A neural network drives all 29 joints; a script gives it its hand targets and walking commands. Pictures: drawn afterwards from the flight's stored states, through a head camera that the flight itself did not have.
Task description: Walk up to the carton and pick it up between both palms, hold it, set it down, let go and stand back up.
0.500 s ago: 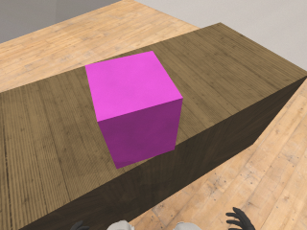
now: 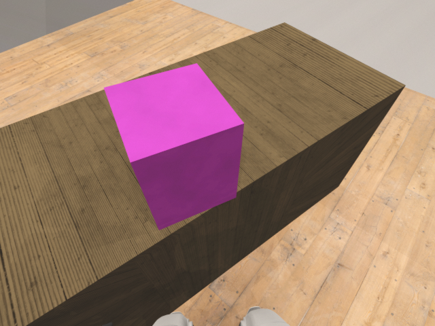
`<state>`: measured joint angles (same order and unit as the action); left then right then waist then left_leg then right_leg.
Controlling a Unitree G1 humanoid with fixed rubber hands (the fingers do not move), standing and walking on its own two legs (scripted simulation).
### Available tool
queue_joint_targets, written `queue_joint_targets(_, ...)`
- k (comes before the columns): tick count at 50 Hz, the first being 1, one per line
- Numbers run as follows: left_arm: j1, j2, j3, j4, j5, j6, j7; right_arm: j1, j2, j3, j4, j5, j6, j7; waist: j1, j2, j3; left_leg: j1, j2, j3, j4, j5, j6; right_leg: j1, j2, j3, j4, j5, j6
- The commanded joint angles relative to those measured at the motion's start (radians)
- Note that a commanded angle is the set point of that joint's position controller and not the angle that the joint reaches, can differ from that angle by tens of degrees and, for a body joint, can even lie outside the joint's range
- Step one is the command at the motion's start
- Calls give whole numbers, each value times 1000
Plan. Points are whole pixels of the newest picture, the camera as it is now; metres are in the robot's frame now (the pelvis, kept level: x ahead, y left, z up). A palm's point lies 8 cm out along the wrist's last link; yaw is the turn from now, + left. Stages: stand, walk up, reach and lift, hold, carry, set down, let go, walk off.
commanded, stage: walk up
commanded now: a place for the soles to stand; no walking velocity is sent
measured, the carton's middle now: (177, 148) +0.47 +0.10 +0.03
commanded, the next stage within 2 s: none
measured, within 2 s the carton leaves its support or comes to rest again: neither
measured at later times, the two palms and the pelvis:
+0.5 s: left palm out of the picture +0.06 +0.23 -0.12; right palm out of the picture +0.00 -0.24 -0.12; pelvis -0.01 -0.01 +0.01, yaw +2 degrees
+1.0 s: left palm out of the picture +0.05 +0.23 -0.12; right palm out of the picture +0.09 -0.25 -0.12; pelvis +0.02 -0.02 +0.01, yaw +7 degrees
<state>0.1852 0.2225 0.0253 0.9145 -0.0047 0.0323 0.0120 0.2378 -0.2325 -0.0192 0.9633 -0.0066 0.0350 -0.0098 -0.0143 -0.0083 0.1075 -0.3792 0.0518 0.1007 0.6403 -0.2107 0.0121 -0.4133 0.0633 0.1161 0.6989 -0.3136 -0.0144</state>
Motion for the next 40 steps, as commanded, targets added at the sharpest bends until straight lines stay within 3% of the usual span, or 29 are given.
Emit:
queue_joint_targets(1, 110, 119, 40, -50, 17, -19, 6, -110, -213, -55, -89, 10, -15, -16, 50, 189, -88, -129, 277, -330, -407, -465, 166, 132, -25, -45, 142, -121, -24)
queue_joint_targets(3, 143, 94, 31, -45, 16, -23, 7, -149, -200, -53, -108, -8, -8, -20, 82, 180, -87, -143, 232, -278, -369, -404, 137, 144, -44, -54, 119, -95, -16)
queue_joint_targets(5, 161, 100, 41, -47, 22, -26, 13, -80, -197, -62, -88, -11, -6, -17, 66, 73, -90, -110, 210, -247, -277, -431, 86, 176, -96, -5, -85, -52, -42)
queue_joint_targets(6, 154, 146, 48, -36, 18, -26, 9, -35, -199, -65, -83, -5, 5, -4, 30, -8, -57, -146, 132, -176, -274, -506, 36, 149, -92, 56, -175, -190, -62)
queue_joint_targets(8, 114, 162, 38, -49, 11, -22, 15, -3, -127, -40, -71, -10, 20, 11, 16, -106, -42, 23, -12, -56, 59, -364, 6, -70, -246, 325, -419, -540, -115)
queue_joint_targets(9, -2, 211, 40, -79, 17, -22, 31, 62, -88, -33, -51, -5, 22, 10, -9, -167, -23, 93, -36, -89, 218, -278, 15, -170, -296, 357, -459, -468, -151)
queue_joint_targets(10, -52, 210, 45, -99, 17, -25, 50, 67, -102, -39, -51, -7, 22, 5, -13, -173, 7, 99, -30, -114, 299, -277, 9, -248, -306, 362, -478, -443, -176)
queue_joint_targets(11, -93, 187, 31, -104, 23, -24, 47, 113, -82, -24, -41, -7, 10, 1, -47, -113, -18, 157, -28, -131, 292, -260, 21, -247, -308, 310, -454, -385, -173)
queue_joint_targets(14, -71, 150, 15, -62, 30, -19, 25, 169, -91, -25, -47, -13, -17, -12, -63, -171, -32, 239, -32, -77, -58, -153, 28, -171, -244, 176, -367, -375, -126)
queue_joint_targets(15, -15, 136, 16, -53, 23, -20, 16, 189, -103, -33, -62, -17, -34, -8, -41, -111, -78, 282, 0, -165, -131, -135, 40, -156, -200, 104, -310, -345, -72)
queue_joint_targets(16, 30, 103, 11, -53, 20, -16, 9, 189, -158, -45, -45, -13, -35, 2, -26, 119, -75, 247, 132, -429, -277, -396, 90, -217, -107, -9, -126, -324, -24)
queue_joint_targets(17, 52, 108, 17, -41, 13, -12, 8, 132, -154, -35, -82, -6, -42, -2, -6, 126, -27, 136, 245, -621, -401, -450, 119, -116, -61, -93, 19, -211, -2)
queue_joint_targets(18, 55, 80, 11, -18, 15, -16, 3, 88, -149, -28, -89, -8, -41, -9, 17, 120, -2, 49, 257, -603, -420, -398, 128, -19, -71, -81, 5, -150, -8)
queue_joint_targets(19, 69, 62, -3, -1, 16, -28, 4, 29, -159, -25, -95, -8, -42, -12, 37, 92, 24, 7, 220, -510, -402, -299, 118, 51, -99, -89, -85, -76, -17)
queue_joint_targets(20, 60, 56, 4, -19, 24, -38, 6, -9, -166, -29, -96, -3, -40, -8, 43, 120, -26, -54, 158, -406, -378, -305, 95, 179, -96, -65, -147, 28, -20)
queue_joint_targets(22, 42, 101, 6, -22, 19, -49, 4, 9, -158, -23, -66, -8, -47, 7, 32, 179, -37, -89, 78, -323, -358, -267, 51, 272, -122, -17, -196, 81, -28)
queue_joint_targets(24, 59, 122, 11, -3, 20, -46, 6, 66, -120, -16, -36, -3, -39, 17, 23, 90, -18, -33, 35, -245, -305, -281, 28, 227, -133, 2, -255, -39, -31)
queue_joint_targets(25, 51, 145, 11, -2, 19, -44, 8, 72, -103, -9, -56, -8, -39, 12, 15, 11, -1, -38, 30, -273, -281, -269, 40, 204, -146, 14, -280, -87, -33)
queue_joint_targets(26, 28, 137, 2, -13, 23, -47, 17, 88, -129, -22, -44, -2, -33, 9, 1, 27, -13, 34, 26, -260, -260, -258, 38, 139, -171, 41, -327, -124, -49)
queue_joint_targets(27, 0, 135, -6, -8, 21, -51, 14, 119, -119, -17, -32, -6, -32, 12, 0, -39, -10, 36, 16, -246, -231, -222, 35, 137, -166, 35, -334, -131, -43)
queue_joint_targets(28, 21, 143, 0, -1, 16, -51, 16, 112, -90, -12, -30, -2, -33, 10, -1, -49, -2, 56, 3, -228, -206, -189, 32, 107, -186, 61, -370, -158, -49)
queue_joint_targets(30, 8, 154, -4, 13, 13, -49, 16, 143, -96, -16, -22, 0, -48, 5, -16, -1, -33, 80, 15, -247, -215, -154, 35, 120, -180, 24, -353, -115, -57)
queue_joint_targets(31, 13, 152, -3, 20, 15, -44, 17, 112, -89, -11, -34, 1, -50, 0, 2, 30, -23, 81, 24, -265, -235, -120, 39, 114, -175, 3, -336, -94, -55)
queue_joint_targets(33, 17, 97, -18, 33, 22, -48, 14, 78, -109, -19, -37, -2, -49, -2, 6, 75, -31, 57, 45, -294, -280, -201, 49, 142, -139, -45, -278, -42, -34)
queue_joint_targets(35, 18, 121, -14, 30, 9, -48, 15, 109, -113, -10, -20, -5, -49, -3, 25, 28, -43, 22, 37, -288, -260, -122, 43, 214, -161, -27, -301, -27, -37)
queue_joint_targets(37, 44, 155, -9, 49, 15, -48, 15, 111, -79, -1, -12, -3, -53, -1, 25, 37, -68, 59, 8, -252, -202, -33, 32, 209, -191, -12, -320, 22, -52)
queue_joint_targets(38, 17, 151, -11, 52, 20, -52, 13, 107, -73, 7, -5, 2, -55, -2, 4, -7, -35, 69, 5, -252, -184, -2, 35, 188, -195, -12, -337, 38, -54)
queue_joint_targets(39, 21, 163, -12, 51, 16, -46, 13, 106, -84, 5, -13, -1, -50, -8, 7, 17, 1, 72, 15, -249, -176, 43, 33, 151, -198, -21, -328, 64, -55)
queue_joint_targets(40, 8, 156, -14, 63, 22, -49, 13, 106, -115, 3, -11, -7, -54, -8, 11, -38, -69, 79, 5, -253, -175, 23, 33, 196, -204, -8, -326, 33, -62)
